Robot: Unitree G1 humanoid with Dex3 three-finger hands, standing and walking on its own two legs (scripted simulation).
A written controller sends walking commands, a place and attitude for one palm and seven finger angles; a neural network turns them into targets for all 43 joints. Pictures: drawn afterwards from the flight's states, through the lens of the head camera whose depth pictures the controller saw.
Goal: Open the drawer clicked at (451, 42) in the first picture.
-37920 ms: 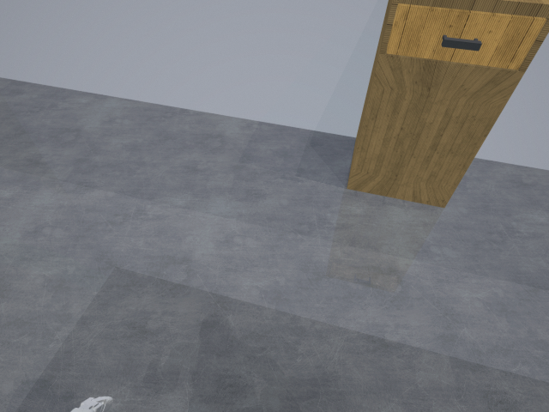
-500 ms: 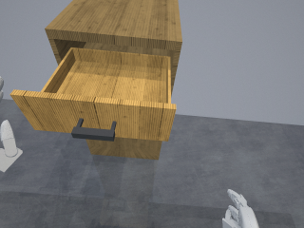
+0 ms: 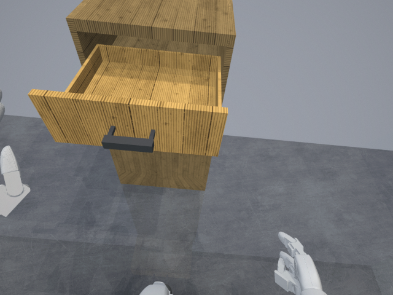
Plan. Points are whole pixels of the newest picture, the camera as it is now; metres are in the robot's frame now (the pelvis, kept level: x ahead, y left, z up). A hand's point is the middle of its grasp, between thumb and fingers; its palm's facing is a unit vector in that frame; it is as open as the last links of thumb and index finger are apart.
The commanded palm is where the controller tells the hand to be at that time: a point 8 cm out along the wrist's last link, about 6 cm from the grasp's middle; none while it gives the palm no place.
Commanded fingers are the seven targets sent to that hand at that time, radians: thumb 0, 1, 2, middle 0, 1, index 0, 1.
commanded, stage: step back with the hand held close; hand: left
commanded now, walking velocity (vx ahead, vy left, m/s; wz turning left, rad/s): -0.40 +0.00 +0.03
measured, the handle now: (130, 137) +0.44 +0.21 +0.04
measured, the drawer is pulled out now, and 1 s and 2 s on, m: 0.30 0.30 0.30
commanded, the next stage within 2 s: stop stepping back and stand still in 0.04 s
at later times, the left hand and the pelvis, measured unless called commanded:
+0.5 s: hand out of the picture +0.07 +0.24 +0.22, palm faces +0.42 -0.77 -0.47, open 7.4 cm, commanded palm +0.01 +0.28 +0.22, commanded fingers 0.00 0.90 0.90 -0.20 -0.30 -0.20 -0.30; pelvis -0.11 +0.00 +0.01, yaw +1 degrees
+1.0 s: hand out of the picture +0.04 +0.26 +0.21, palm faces +0.44 -0.80 -0.40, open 7.4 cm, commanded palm -0.01 +0.30 +0.22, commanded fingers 0.00 0.90 0.90 -0.20 -0.30 -0.20 -0.30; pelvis -0.13 +0.02 +0.01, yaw +2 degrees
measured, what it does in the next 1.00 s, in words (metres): walks backwards: left foot, then right foot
